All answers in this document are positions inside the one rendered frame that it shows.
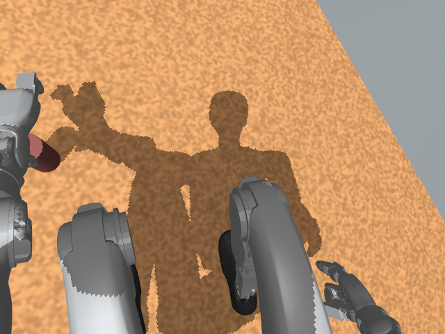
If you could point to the right robot hand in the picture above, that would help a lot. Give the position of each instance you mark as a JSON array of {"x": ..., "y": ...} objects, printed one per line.
[{"x": 350, "y": 294}]

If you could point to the left robot foot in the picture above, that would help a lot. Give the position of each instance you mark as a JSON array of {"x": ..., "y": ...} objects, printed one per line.
[{"x": 138, "y": 294}]

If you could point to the left robot arm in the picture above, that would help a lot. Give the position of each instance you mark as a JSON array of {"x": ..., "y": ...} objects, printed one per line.
[{"x": 15, "y": 226}]

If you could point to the can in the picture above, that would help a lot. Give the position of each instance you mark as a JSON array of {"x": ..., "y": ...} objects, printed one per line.
[{"x": 46, "y": 156}]

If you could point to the left robot hand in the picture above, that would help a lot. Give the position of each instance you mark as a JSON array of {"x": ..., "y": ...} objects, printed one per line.
[{"x": 20, "y": 108}]

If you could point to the right robot arm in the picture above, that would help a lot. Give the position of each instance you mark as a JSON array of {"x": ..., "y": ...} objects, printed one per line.
[{"x": 372, "y": 319}]

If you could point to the right robot foot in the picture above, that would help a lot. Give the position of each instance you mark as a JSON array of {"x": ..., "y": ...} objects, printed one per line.
[{"x": 228, "y": 264}]

